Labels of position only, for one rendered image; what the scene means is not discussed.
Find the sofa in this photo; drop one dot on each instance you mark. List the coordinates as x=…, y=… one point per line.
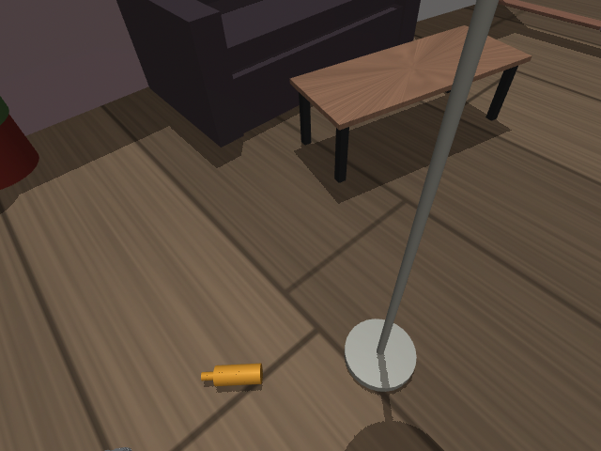
x=225, y=65

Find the potted plant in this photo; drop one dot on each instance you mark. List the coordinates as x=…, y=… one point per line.
x=18, y=158

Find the floor lamp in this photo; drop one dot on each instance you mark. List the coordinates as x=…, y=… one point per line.
x=379, y=354

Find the bottle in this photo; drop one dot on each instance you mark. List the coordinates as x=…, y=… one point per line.
x=226, y=375

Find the coffee table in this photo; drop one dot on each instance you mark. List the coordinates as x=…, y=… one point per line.
x=369, y=86

